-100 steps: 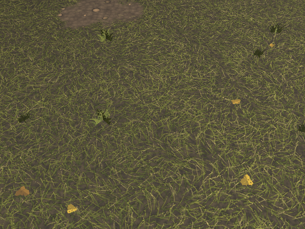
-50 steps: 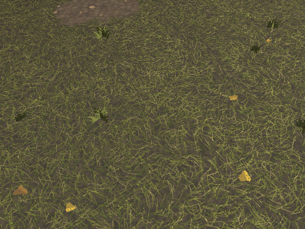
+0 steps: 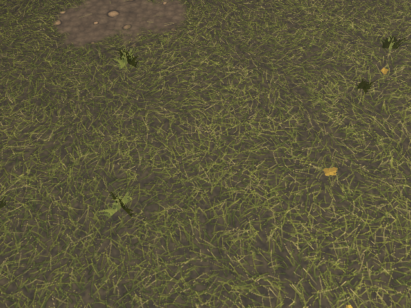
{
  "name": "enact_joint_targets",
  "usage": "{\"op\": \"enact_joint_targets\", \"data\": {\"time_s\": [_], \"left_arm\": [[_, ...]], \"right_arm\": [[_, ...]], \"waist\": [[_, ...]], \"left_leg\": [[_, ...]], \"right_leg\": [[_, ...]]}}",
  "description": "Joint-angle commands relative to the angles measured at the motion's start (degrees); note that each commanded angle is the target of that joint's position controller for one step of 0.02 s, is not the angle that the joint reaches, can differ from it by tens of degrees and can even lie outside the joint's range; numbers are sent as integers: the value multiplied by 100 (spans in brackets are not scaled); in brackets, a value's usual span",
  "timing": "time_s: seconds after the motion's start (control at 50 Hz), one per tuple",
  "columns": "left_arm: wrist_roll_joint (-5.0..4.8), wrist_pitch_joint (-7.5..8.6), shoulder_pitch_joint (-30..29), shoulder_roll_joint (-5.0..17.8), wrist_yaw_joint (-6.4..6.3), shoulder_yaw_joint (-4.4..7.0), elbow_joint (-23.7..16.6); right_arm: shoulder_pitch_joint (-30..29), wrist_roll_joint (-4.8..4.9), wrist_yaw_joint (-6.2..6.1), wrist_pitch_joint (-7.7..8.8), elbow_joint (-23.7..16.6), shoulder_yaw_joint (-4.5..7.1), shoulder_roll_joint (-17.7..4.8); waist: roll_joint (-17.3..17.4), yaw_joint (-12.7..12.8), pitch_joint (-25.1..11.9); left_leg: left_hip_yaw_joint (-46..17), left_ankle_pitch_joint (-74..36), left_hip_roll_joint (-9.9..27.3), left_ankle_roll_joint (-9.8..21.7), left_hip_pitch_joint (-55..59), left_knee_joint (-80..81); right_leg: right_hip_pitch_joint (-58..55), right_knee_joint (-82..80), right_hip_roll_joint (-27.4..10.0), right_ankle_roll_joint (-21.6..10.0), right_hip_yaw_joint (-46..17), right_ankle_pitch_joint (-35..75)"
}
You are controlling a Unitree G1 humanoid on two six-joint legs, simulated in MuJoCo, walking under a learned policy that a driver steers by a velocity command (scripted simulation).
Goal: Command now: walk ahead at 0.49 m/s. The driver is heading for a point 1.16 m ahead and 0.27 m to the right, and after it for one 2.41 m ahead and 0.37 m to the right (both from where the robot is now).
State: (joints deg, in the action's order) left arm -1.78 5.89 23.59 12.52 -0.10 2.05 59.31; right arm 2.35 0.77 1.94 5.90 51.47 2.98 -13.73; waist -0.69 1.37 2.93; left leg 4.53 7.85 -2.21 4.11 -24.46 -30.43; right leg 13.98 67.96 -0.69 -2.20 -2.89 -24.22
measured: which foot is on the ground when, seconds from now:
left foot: down 0.00-0.44, up 0.46-0.96, down 0.98-1.00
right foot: up 0.00-0.40, down 0.42-0.98, up 1.00-1.00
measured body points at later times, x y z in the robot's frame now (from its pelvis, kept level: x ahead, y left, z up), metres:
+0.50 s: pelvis +0.30 -0.06 +0.00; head +0.33 -0.08 +0.45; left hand +0.47 +0.19 -0.10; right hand +0.28 -0.33 -0.15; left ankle +0.12 +0.08 -0.65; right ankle +0.39 -0.16 -0.73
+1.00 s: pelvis +0.58 -0.03 +0.00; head +0.61 -0.02 +0.44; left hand +0.53 +0.24 -0.14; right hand +0.79 -0.27 -0.10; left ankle +0.71 +0.08 -0.73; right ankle +0.40 -0.16 -0.72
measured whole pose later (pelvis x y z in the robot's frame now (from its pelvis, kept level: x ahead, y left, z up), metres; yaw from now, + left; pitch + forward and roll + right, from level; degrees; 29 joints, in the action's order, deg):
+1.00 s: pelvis +0.58 -0.03 +0.00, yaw -3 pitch +3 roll -1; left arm -0.7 3.3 24.9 14.1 -0.8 3.9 58.0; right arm -1.1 0.7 1.7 6.6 48.9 2.9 -13.1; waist 0.3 3.7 1.1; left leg 1.0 2.9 1.5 3.1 -28.5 -29.1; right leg -1.6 25.0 -0.2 -0.4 0.0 -26.7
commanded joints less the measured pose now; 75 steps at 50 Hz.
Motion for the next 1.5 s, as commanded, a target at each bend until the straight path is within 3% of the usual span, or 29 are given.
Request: {"op": "enact_joint_targets", "data": {"time_s": [0.02,0.06,0.1,0.18,0.32,0.36,0.4,0.42,0.44,0.46,0.48,0.5,0.54,0.58,0.7,0.78,0.88,0.94,0.98,1.0,1.02,1.04,1.06,1.08,1.14,1.22,1.32,1.42,1.5], "left_arm": [[-6,160,-319,686,-81,217,-551],[31,-9,-26,353,-114,200,-519],[57,-94,-268,356,-135,214,-663],[150,-69,-1298,457,-96,225,-1032],[49,-4,-2618,440,123,121,-1457],[46,29,-2603,573,186,151,-1535],[51,60,-1903,830,202,277,-1388],[64,62,-902,1126,169,435,-1080],[133,40,169,1627,114,561,-886],[163,27,360,1897,183,598,-751],[132,47,191,1270,197,428,-837],[124,65,-322,1034,177,350,-946],[196,71,-1049,799,192,269,-1075],[243,98,-1072,636,212,227,-998],[191,57,-556,891,40,289,-737],[141,19,-251,942,-19,291,-605],[68,-102,195,982,-57,331,-358],[47,-175,-12,1128,-98,399,-398],[92,-203,-239,955,-91,327,-517],[223,-201,-174,656,-89,211,-698],[59,-91,620,-28,-56,56,-707],[-79,-28,261,687,-64,214,-646],[-133,-11,-232,923,-74,292,-801],[-100,-33,-437,861,-111,302,-829],[-43,-231,-350,542,-96,362,-863],[14,-400,-761,466,-82,383,-1133],[56,-344,-1568,394,82,316,-1433],[50,-347,-2427,361,275,231,-1893],[21,-389,-1788,770,349,426,-1982]], "right_arm": [[573,-96,26,90,29,63,-388],[597,-103,45,104,150,44,-348],[787,-89,-14,126,267,71,-535],[1219,-73,-180,79,358,116,-776],[2044,59,-232,-52,600,166,-956],[2063,61,-248,-121,628,203,-1015],[1850,48,-254,-194,575,217,-1063],[1823,9,-253,-223,531,156,-900],[1956,-123,-254,-216,369,42,-648],[2672,-37,-189,-77,392,-157,111],[2252,104,-171,50,428,-4,-610],[1686,203,-159,129,257,66,-869],[1297,74,-236,105,211,106,-770],[1484,51,-235,-42,250,116,-552],[616,-44,-235,-159,-49,138,-429],[-150,-13,-164,-108,-254,79,-311],[-872,31,-33,-4,-570,51,-379],[-485,44,13,94,-535,143,-642],[1073,4,-60,128,-108,382,-1100],[2097,-87,-129,111,29,491,-1574],[2206,-124,-86,72,125,500,-1731],[1954,-77,-88,76,23,342,-1110],[1512,-45,-111,85,-54,256,-808],[1109,-68,-106,96,-102,208,-685],[721,-167,-111,122,-25,169,-451],[856,-169,-217,150,94,258,-700],[1055,-150,-317,67,109,302,-888],[1542,-34,-336,-108,197,369,-1076],[1323,64,-358,-272,84,453,-1376]], "waist": [[149,-217,-567],[381,36,-380],[417,92,-116],[301,-129,62],[335,-554,201],[397,-439,149],[507,27,-262],[403,448,-884],[-420,703,-1832],[-1973,273,-2463],[-1170,443,-2148],[-835,379,-1383],[-185,49,-711],[-349,-190,-627],[-206,-112,-172],[-262,117,36],[-275,259,292],[-441,-78,26],[-382,-825,-968],[441,-1077,-1956],[2061,-608,-2626],[1355,-753,-2131],[1012,-704,-1356],[531,-513,-954],[715,-128,-480],[420,-79,-147],[299,-291,60],[265,-572,331],[629,18,-275]], "left_leg": [[-2190,-135,1686,1029,1868,1894],[-1728,-150,1474,1030,1158,2224],[-1440,-294,1442,1106,836,2464],[-1064,-617,1315,991,1118,2549],[-853,-567,1529,731,2184,2144],[-940,-837,1728,634,2580,1858],[-763,-2286,1613,453,2670,989],[-506,-2779,1281,290,2305,-203],[-165,-1199,874,59,1109,-2191],[-477,2347,-176,-215,-1046,-3909],[-1157,2450,150,-104,-1680,-4548],[-1045,1899,428,5,-1975,-4573],[-873,1050,900,-37,-1495,-3983],[-885,755,1069,-67,-984,-3593],[-759,-489,1107,-323,-1712,-2044],[-517,-1375,877,-333,-1450,-784],[-578,-1033,698,-245,-1510,-5],[-518,-534,495,-122,-628,252],[-461,-560,449,156,1719,203],[-1802,-399,1679,482,3490,91],[-4351,702,2758,1257,4907,954],[-4242,1292,2525,1017,4444,1260],[-3284,1174,2382,738,3669,1339],[-2660,700,2196,614,2829,1516],[-1443,51,1814,521,1625,2050],[-629,-613,1825,635,1521,2345],[239,-1006,1684,498,1837,2400],[628,-1457,1942,419,2757,2072],[948,-4578,1970,185,3070,484]], "right_leg": [[2131,601,-699,-134,-207,653],[1692,221,-833,-109,-181,752],[1891,-227,-917,4,-91,980],[2465,-1777,-921,186,32,2336],[2280,-3588,-511,104,267,2729],[2157,-3787,-443,-50,266,2277],[1106,-3973,-158,-254,510,1970],[-244,-3930,-74,-438,550,2030],[-2004,-3841,-1248,-830,-834,2076],[-3644,-4793,-2279,-1696,-3641,810],[-3444,-5096,-2110,-1448,-3725,332],[-2717,-5121,-1938,-1187,-2812,764],[-1271,-5396,-1535,-1050,-1636,2048],[-760,-5705,-1305,-1029,-1137,2377],[-785,-6119,-1199,-1064,-442,2840],[-824,-6220,-1014,-899,-31,2603],[-1524,-5809,-1308,-899,-276,2706],[-1644,-5276,-1421,-759,-486,3389],[-958,-3549,-886,-464,-174,4225],[278,-1638,-363,-222,159,2318],[2222,39,421,27,-51,-995],[2723,683,70,-16,-591,-918],[2992,726,-187,-84,-447,-370],[2726,551,-465,-79,-349,153],[2045,44,-816,-87,-338,778],[2566,-501,-886,13,-365,1479],[2623,-2011,-759,62,16,2633],[2817,-2870,-602,-105,491,2271],[1445,-3037,76,-524,1067,1210]]}}
Next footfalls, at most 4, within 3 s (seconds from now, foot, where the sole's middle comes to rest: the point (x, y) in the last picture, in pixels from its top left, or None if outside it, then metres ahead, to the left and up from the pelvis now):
0.42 right None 0.43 -0.16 -0.76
0.98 left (198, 220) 0.75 0.08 -0.76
1.54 right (279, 169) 0.98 -0.23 -0.76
2.08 left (264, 102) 1.35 -0.20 -0.76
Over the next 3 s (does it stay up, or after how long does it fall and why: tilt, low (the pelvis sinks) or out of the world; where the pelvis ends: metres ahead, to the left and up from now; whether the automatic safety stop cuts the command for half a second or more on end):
stays up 1.63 -0.35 0.01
